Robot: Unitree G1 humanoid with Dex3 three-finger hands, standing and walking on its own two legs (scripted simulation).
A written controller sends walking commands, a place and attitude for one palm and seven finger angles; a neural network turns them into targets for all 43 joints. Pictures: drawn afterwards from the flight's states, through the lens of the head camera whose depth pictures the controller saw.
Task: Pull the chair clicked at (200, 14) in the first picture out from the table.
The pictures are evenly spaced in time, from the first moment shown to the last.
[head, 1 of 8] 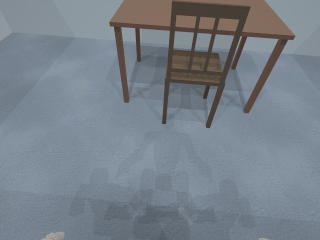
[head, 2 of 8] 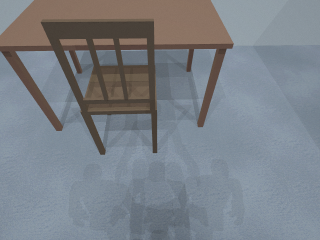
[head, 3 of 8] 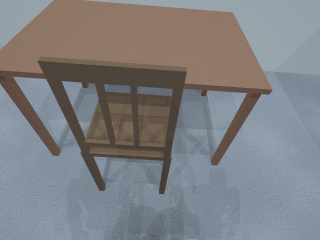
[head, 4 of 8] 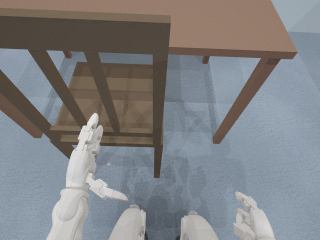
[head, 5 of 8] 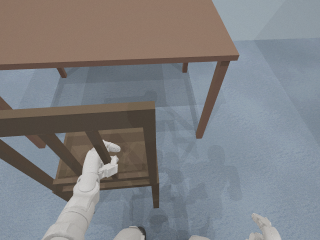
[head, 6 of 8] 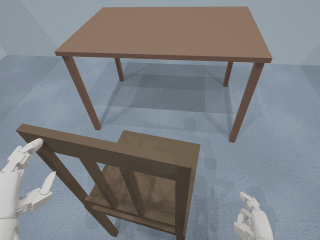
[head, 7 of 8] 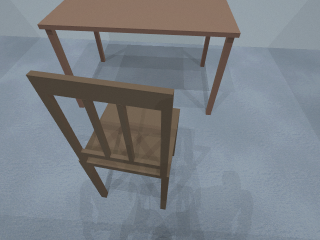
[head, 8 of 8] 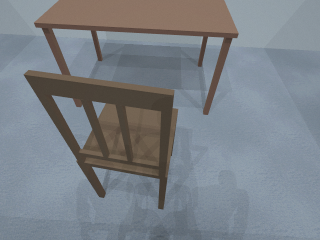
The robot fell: no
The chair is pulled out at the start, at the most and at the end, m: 0.00 0.56 0.55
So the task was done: yes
